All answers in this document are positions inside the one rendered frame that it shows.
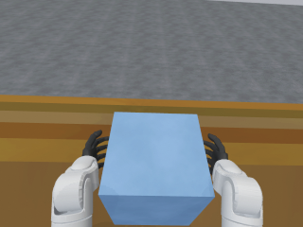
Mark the left robot forearm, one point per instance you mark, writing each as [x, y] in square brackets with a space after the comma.
[73, 194]

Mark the carton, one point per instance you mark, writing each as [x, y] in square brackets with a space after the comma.
[155, 170]

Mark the right robot forearm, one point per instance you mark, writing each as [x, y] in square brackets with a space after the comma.
[242, 200]

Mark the robot right hand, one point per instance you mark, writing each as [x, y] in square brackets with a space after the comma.
[218, 152]

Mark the robot left hand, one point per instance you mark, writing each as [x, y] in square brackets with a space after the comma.
[91, 148]

